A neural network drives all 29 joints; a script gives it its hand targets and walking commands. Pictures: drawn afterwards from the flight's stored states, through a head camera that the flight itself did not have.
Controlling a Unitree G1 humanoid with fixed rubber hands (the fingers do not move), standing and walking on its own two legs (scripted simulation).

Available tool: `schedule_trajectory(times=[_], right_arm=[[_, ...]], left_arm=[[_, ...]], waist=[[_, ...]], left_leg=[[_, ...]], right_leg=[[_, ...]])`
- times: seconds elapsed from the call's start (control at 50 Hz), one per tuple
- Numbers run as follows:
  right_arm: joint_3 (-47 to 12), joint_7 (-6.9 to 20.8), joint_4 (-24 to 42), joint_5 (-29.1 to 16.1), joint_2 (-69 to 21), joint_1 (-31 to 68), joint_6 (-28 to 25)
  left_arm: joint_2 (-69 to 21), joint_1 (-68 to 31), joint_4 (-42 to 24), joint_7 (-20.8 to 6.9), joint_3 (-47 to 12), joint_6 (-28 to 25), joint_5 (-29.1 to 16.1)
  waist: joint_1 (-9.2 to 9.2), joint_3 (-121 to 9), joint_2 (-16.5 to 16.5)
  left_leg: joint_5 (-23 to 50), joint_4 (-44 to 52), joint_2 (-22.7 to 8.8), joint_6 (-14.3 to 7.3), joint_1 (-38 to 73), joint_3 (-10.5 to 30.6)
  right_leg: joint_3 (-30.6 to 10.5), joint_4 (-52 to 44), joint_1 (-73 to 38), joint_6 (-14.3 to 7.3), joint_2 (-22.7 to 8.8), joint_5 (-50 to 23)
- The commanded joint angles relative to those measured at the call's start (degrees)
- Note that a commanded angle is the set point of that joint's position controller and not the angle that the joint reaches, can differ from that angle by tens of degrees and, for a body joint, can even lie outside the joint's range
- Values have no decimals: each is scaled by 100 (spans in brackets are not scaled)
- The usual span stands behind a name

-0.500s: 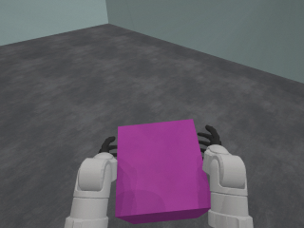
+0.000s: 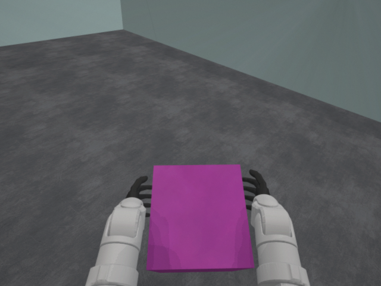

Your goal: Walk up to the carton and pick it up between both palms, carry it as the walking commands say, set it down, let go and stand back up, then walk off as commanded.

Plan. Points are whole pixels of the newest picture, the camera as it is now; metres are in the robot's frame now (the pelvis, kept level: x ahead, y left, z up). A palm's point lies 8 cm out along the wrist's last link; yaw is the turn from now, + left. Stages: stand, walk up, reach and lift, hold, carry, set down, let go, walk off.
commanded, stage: set down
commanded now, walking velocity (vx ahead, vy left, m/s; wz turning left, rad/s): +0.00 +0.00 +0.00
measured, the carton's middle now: (196, 223) +0.31 -0.02 -0.04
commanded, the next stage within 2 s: none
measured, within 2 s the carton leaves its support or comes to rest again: neither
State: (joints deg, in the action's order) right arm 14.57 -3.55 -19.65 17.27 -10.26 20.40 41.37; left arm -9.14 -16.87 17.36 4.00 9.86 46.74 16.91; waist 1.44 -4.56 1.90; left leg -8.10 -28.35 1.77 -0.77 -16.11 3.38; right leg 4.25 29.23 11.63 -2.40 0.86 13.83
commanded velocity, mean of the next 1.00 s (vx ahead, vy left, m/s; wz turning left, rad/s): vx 0.00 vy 0.00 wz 0.00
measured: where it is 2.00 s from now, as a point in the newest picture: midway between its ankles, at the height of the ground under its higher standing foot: outside the picture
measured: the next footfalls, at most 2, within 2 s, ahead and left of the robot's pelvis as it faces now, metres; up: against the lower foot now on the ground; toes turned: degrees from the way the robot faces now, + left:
none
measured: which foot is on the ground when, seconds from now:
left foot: down 0.00-1.00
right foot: down 0.00-1.00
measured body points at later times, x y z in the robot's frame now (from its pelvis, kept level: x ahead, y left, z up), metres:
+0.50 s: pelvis +0.01 +0.01 +0.00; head +0.02 +0.02 +0.45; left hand +0.33 +0.13 -0.03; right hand +0.34 -0.15 +0.01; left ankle +0.08 +0.11 -0.73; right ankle +0.03 -0.10 -0.73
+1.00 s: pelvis -0.02 +0.00 -0.04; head +0.14 +0.02 +0.38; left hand +0.34 +0.13 -0.13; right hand +0.35 -0.15 -0.10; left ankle +0.09 +0.11 -0.73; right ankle +0.03 -0.10 -0.73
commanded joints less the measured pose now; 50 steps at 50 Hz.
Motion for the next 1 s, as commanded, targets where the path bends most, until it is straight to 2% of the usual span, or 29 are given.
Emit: schedule_trajectory(times=[0.0,0.02,0.12,0.14,0.18,0.2,0.24,0.26,0.28,0.3,0.32,0.4,0.42,0.44,0.46,0.48,0.52,0.54,0.58,0.62,0.68,0.72,0.74,0.76,0.78,0.82,0.9,0.94,0.98], right_arm=[[-1977,1563,-1070,-1196,-6219,2866,-634],[-1953,1683,-1025,-1270,-6249,3245,-771],[-1433,1731,-1955,-969,-6229,3750,-1321],[-1355,1789,-1993,-874,-5877,3723,-1359],[-870,1773,-2423,-595,-5535,3301,-1360],[-652,1771,-2475,-397,-5387,3063,-1339],[-583,1741,-2410,-302,-5271,2990,-1467],[-458,1787,-2424,-219,-5049,3072,-1435],[-562,1766,-2359,-171,-5096,3042,-1449],[-579,1768,-2290,-160,-4988,2781,-1469],[-467,1770,-2412,-111,-4869,3108,-1477],[-1194,1710,-2340,-231,-5238,2342,-1812],[-1012,1708,-2151,-161,-5059,2356,-1902],[-1154,1699,-2234,-273,-5061,2153,-2025],[-1333,1653,-1949,-353,-5129,2512,-2187],[-1244,1609,-2102,-328,-5097,2449,-2343],[-1383,1653,-2114,-296,-4958,2133,-2580],[-1300,1569,-2056,-184,-4955,2140,-2675],[-1543,1502,-2175,-344,-5008,2430,-2871],[-1265,1482,-2297,-106,-4804,2125,-2936],[-1482,1316,-2274,-35,-4924,2159,-3207],[-1153,1320,-2553,37,-4874,2382,-3161],[-1003,1297,-2415,62,-4615,2761,-3286],[-968,1303,-2514,136,-4490,2767,-3322],[-1171,1293,-2563,27,-4527,2984,-3374],[-1037,1219,-2512,56,-4640,3192,-3449],[-1309,1102,-2689,-154,-4790,3264,-3681],[-1073,991,-2394,-169,-4411,3759,-3806],[-1395,1006,-2429,-273,-4422,3661,-3832]], left_arm=[[-5864,-4542,74,-1786,-2392,-1163,-1582],[-5671,-4949,-227,-1773,-2286,-1374,-1556],[-5958,-5305,686,-1663,-1682,-1875,-1131],[-5775,-5081,967,-1642,-1423,-1881,-914],[-5792,-4451,1649,-1626,-1197,-1852,-688],[-5862,-4512,1512,-1653,-1210,-1822,-663],[-5535,-4008,1629,-1564,-948,-1946,-370],[-5338,-3936,1661,-1578,-940,-1943,-427],[-5414,-3878,1638,-1545,-799,-1936,-326],[-5328,-3293,1964,-1521,-605,-1959,-220],[-4907,-3988,1574,-1485,-606,-2036,-243],[-5094,-3830,980,-1418,-1277,-2522,-524],[-5249,-3645,1094,-1412,-1374,-2561,-530],[-5279,-3376,1132,-1328,-1355,-2663,-387],[-5065,-3614,984,-1394,-1560,-2885,-507],[-5106,-4079,755,-1362,-1744,-3066,-653],[-4995,-3488,868,-1223,-1694,-3292,-576],[-5319,-3576,889,-1235,-1878,-3330,-580],[-4918,-3206,1222,-1127,-1439,-3524,-306],[-4751,-3406,1034,-1125,-1806,-3675,-425],[-4459,-3021,1454,-1129,-1341,-3867,-236],[-3885,-3444,1546,-1079,-1024,-3937,0],[-3871,-3615,1619,-1065,-897,-3966,124],[-3898,-3901,1449,-1048,-1072,-4027,6],[-4002,-3655,1778,-1049,-914,-4068,30],[-3530,-4395,1443,-1073,-1009,-4315,-111],[-3781,-4480,1477,-964,-1108,-4438,-111],[-3717,-4659,1714,-945,-932,-4462,86],[-4040,-4635,1700,-956,-1300,-4514,-249]], waist=[[349,-890,-31],[82,-1162,11],[14,-1049,189],[-101,-846,-304],[269,-497,-250],[542,-503,-712],[167,-536,-873],[319,-474,-485],[154,-367,-821],[97,-217,-376],[84,-106,-628],[58,-1013,-223],[280,-1069,-318],[31,-1195,-518],[70,-1551,-192],[245,-1526,-459],[66,-1729,-256],[277,-2182,-314],[-348,-2149,-296],[161,-2143,-309],[-226,-2273,2],[-266,-1771,137],[-375,-1817,-402],[-141,-1805,-154],[-320,-1919,-146],[-120,-2295,316],[-432,-2838,-120],[-335,-2797,-545],[-167,-3527,-371]], left_leg=[[-302,-54,233,-146,1911,332],[-557,-16,226,-145,2102,320],[-1021,-258,192,-116,1785,323],[-1201,-123,210,-27,1609,240],[-1254,53,119,-66,1401,390],[-1543,247,55,24,1672,347],[-965,204,104,62,1381,287],[-1040,275,46,46,1466,415],[-1057,226,109,80,1376,271],[-494,210,90,-2,1310,364],[-940,117,140,31,1111,219],[534,-55,97,8,1136,346],[342,-127,36,30,1090,420],[959,-217,107,81,947,440],[922,-326,112,-10,934,492],[941,-436,60,33,956,491],[1514,-516,59,115,793,518],[1208,-621,116,150,743,546],[1233,-756,200,47,405,471],[925,-759,140,26,347,582],[1013,-893,251,-41,-320,455],[205,-969,196,-166,-709,454],[174,-1019,260,-87,-905,419],[41,-1098,206,-70,-734,493],[-98,-1232,241,-88,-1118,447],[-211,-1385,262,-179,-1337,471],[-365,-1627,253,-121,-1673,383],[-442,-1841,334,-109,-2012,311],[-359,-2132,352,-72,-2184,271]], right_leg=[[-1435,-1195,1011,-93,-196,972],[-1339,-1036,1037,-53,-104,1168],[-1388,-843,1404,-142,-59,1525],[-1260,-774,1166,-148,2,1538],[-1078,-616,1057,-164,144,1135],[-1028,-546,1021,-184,164,1169],[-1065,-519,962,-241,133,845],[-982,-471,941,-182,191,736],[-1089,-555,856,-286,58,869],[-982,-531,1110,-198,187,465],[-1065,-520,1144,-245,115,852],[-1148,-289,866,-97,230,-698],[-1116,-109,994,-125,167,-628],[-1099,13,1058,-114,215,-1004],[-1122,89,1228,-15,251,-993],[-1201,206,1421,-65,207,-979],[-1079,384,1652,1,323,-1175],[-1182,366,1661,-84,286,-1067],[-1235,505,1921,-8,234,-1088],[-1147,642,2210,-4,335,-1025],[-1382,611,1984,59,272,-1332],[-1253,785,2726,111,341,-465],[-1388,794,2777,32,287,-411],[-1217,920,3241,62,358,-234],[-1313,949,3028,36,317,-145],[-1170,1198,3289,202,459,-55],[-1242,1534,3413,126,437,150],[-1253,1703,3930,113,419,216],[-1172,2056,3765,106,470,69]])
